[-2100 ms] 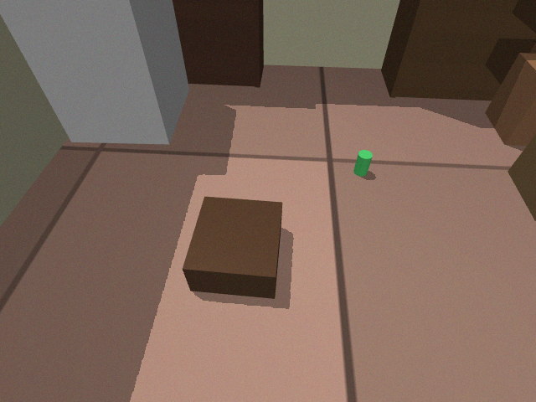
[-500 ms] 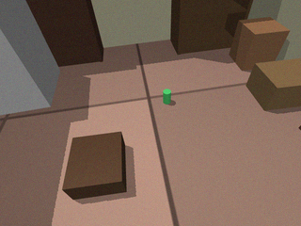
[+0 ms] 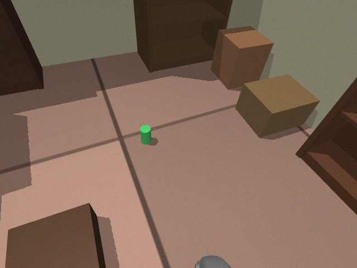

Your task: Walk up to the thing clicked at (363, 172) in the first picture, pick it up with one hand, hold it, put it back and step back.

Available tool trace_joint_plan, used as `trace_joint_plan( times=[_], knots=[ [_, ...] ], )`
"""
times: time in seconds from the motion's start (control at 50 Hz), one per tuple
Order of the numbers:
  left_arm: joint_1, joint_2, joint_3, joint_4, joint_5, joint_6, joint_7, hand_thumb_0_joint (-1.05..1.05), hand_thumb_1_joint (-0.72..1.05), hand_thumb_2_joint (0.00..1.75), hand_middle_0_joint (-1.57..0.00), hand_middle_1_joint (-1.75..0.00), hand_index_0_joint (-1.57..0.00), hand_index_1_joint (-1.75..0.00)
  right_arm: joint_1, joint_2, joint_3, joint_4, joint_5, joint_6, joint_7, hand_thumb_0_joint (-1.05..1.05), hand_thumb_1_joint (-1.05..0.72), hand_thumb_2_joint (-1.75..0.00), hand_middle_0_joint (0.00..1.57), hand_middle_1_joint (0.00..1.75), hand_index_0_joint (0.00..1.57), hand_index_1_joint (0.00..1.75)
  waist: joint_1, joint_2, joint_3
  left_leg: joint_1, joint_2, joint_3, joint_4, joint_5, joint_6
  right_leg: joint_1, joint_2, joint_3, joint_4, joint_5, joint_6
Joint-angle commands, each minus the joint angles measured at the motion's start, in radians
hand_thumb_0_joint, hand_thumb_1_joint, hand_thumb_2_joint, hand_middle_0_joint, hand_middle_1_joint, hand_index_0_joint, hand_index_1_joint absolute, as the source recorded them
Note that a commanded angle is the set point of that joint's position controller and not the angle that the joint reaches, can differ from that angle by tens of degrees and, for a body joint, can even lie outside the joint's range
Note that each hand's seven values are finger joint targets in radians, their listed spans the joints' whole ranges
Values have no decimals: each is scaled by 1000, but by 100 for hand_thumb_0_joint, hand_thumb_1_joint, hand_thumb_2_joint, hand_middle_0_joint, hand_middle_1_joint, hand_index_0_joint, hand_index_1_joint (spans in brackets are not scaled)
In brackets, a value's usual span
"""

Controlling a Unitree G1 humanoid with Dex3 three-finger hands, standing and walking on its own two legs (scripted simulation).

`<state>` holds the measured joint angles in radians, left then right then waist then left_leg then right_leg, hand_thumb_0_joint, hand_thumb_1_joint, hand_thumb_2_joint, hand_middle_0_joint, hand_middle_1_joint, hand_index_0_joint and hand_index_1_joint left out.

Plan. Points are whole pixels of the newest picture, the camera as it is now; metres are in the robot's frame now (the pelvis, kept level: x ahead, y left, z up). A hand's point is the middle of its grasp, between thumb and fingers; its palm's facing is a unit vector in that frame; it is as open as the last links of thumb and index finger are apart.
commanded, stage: walk up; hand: left
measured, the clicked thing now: (145, 134) +1.07 +0.14 -0.71
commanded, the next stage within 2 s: none
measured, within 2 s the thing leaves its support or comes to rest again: neither
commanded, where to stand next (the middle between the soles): +0.72 -0.05 m, yaw -4 degrees
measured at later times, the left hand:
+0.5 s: hand (100, 213) +0.30 +0.20 -0.12, palm faces -0.10 -0.92 -0.38, open 7.4 cm
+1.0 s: hand (102, 155) +0.50 +0.23 -0.14, palm faces -0.16 -0.92 -0.36, open 7.4 cm
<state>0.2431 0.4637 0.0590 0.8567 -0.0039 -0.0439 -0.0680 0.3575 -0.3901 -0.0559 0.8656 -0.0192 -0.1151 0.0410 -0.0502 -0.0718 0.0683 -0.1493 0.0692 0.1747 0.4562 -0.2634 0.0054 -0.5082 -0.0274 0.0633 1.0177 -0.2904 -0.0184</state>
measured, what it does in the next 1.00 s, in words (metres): walks ahead: right foot, then left foot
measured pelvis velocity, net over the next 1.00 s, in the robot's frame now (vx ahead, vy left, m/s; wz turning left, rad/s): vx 0.40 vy -0.04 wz -0.11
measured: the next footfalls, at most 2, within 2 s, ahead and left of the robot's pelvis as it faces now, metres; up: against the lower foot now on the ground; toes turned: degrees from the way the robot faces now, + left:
right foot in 0.20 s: +0.26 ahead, -0.16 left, +0.00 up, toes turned -6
left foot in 0.68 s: +0.47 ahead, +0.09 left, +0.00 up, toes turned +0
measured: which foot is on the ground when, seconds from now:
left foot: down 0.00-0.24, up 0.26-0.66, down 0.68-1.00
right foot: up 0.00-0.18, down 0.20-0.72, up 0.74-1.00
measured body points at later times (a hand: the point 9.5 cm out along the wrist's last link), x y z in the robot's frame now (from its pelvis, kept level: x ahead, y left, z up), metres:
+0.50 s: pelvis +0.22 -0.06 +0.00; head +0.23 -0.08 +0.45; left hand +0.30 +0.25 -0.10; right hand +0.28 -0.38 -0.12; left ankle +0.30 +0.11 -0.68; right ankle +0.22 -0.15 -0.74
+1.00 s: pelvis +0.40 -0.04 +0.00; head +0.42 -0.03 +0.45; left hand +0.51 +0.28 -0.12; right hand +0.42 -0.36 -0.10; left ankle +0.43 +0.08 -0.74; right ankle +0.48 -0.20 -0.70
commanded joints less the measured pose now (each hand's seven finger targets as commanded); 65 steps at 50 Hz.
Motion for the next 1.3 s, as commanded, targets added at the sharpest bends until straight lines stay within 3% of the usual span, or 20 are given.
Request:
trace_joint_plan(
  times=[0.0,0.12,0.18,0.22,0.24,0.3,0.36,0.52,0.6,0.66,0.68,0.7,0.74,0.84,0.94,1.08,1.1,1.12,1.16,1.28],
  knots=[
    [-62,114,38,-103,3,-10,-19,0,90,90,-20,-30,-20,-30,10,-291,-82,-86,7,-18,-21,0,-90,-90,20,30,20,30,5,204,3,113,218,-124,-173,393,200,-101,-43,-29,-199,50,16],
    [-97,108,46,-94,8,-11,-29,0,90,90,-20,-30,-20,-30,-10,-312,-84,-100,6,7,-22,0,-90,-90,20,30,20,30,18,201,-40,35,221,-87,-89,227,160,153,-22,-124,-409,162,-27],
    [104,197,90,-25,17,-29,-3,0,90,90,-20,-30,-20,-30,36,-237,-55,-111,10,18,-20,0,-90,-90,20,30,20,30,130,-49,-177,-100,119,-15,374,296,98,547,27,-112,-522,106,-66],
    [187,326,119,-43,7,-39,22,0,90,90,-20,-30,-20,-30,95,-201,-31,-124,23,28,-20,0,-90,-90,20,30,20,30,154,-252,-209,-466,-66,-95,723,-251,22,725,-350,612,-715,-69,-220],
    [153,319,119,-51,-12,-34,24,0,90,90,-20,-30,-20,-30,46,-282,-49,-110,15,34,-30,0,-90,-90,20,30,20,30,161,-163,-165,-488,-12,-154,790,-255,20,666,-377,659,-724,-41,-277],
    [56,225,84,-67,-21,-39,42,0,90,90,-20,-30,-20,-30,15,-235,-44,-70,32,41,-24,0,-90,-90,20,30,20,30,86,-42,-31,-404,42,-226,736,-113,35,417,-238,292,-692,287,-188],
    [33,186,70,-76,-10,-55,41,0,90,90,-20,-30,-20,-30,43,-208,-45,-66,13,58,-9,0,-90,-90,20,30,20,30,47,-28,-17,-324,39,-198,644,-27,21,293,-163,149,-710,333,-184],
    [72,214,82,-105,13,-75,35,0,90,90,-20,-30,-20,-30,-140,-204,-61,-116,-9,52,25,0,-90,-90,20,30,20,30,95,-30,42,-363,85,-190,285,79,-23,242,-206,149,-793,-100,-211],
    [97,217,75,-89,8,-68,35,0,90,90,-20,-30,-20,-30,-174,-192,-63,-115,-8,26,26,0,-90,-90,20,30,20,30,100,-33,1,-245,32,-146,135,92,9,296,-202,112,-679,120,-185],
    [103,192,55,-98,11,-61,37,0,90,90,-20,-30,-20,-30,-8,-234,-82,-56,-10,12,14,0,-90,-90,20,30,20,30,6,97,-91,79,-39,-103,32,73,47,213,-130,22,-409,290,-127],
    [131,138,34,-104,5,-59,39,0,90,90,-20,-30,-20,-30,99,-291,-103,-34,-22,6,3,0,-90,-90,20,30,20,30,-44,250,-155,229,60,-249,-32,-54,93,98,-55,-43,-146,262,-92],
    [183,60,16,-108,-11,-57,39,0,90,90,-20,-30,-20,-30,124,-361,-117,-60,-31,0,-4,0,-90,-90,20,30,20,30,-30,419,-186,374,311,-683,-125,-157,186,-150,82,-87,61,-165,-25],
    [122,207,44,-71,8,-43,62,0,90,90,-20,-30,-20,-30,82,-350,-121,-70,12,13,-4,0,-90,-90,20,30,20,30,-27,228,-98,255,393,-791,-175,-161,303,-210,11,17,194,-245,-40],
    [174,154,40,-24,-3,-29,31,0,90,90,-20,-30,-20,-30,-33,-265,-70,-98,25,8,-12,0,-90,-90,20,30,20,30,52,203,-3,-41,180,-298,-179,138,180,-4,-44,-14,23,-39,-8],
    [70,138,50,-52,13,-27,7,0,90,90,-20,-30,-20,-30,-39,-305,-82,-124,13,14,-2,0,-90,-90,20,30,20,30,29,266,37,-116,202,-284,-230,-104,236,45,-81,-72,-246,25,22],
    [176,177,84,8,24,-56,26,0,90,90,-20,-30,-20,-30,-62,-227,-51,-140,11,39,8,0,-90,-90,20,30,20,30,118,70,-68,-294,98,-189,129,-140,140,482,10,-119,-473,58,-8],
    [235,225,101,10,30,-66,39,0,90,90,-20,-30,-20,-30,-27,-176,-32,-142,13,40,7,0,-90,-90,20,30,20,30,155,-123,-96,-389,19,-121,393,-129,105,565,-96,73,-607,-149,-49],
    [233,287,107,-19,29,-79,49,0,90,90,-20,-30,-20,-30,16,-120,-11,-150,14,44,7,0,-90,-90,20,30,20,30,131,-248,-86,-537,-88,-128,629,-262,42,582,-345,490,-754,-239,-134],
    [166,299,98,-34,5,-70,50,0,90,90,-20,-30,-20,-30,-30,-259,-49,-121,7,57,-14,0,-90,-90,20,30,20,30,124,-110,1,-565,-18,-234,688,-250,34,466,-425,589,-775,-167,-269],
    [109,212,67,-51,1,-79,63,0,90,90,-20,-30,-20,-30,6,-212,-51,-65,17,66,7,0,-90,-90,20,30,20,30,72,-87,-20,-405,-12,-235,509,-70,11,378,-225,91,-684,329,-189]
  ],
)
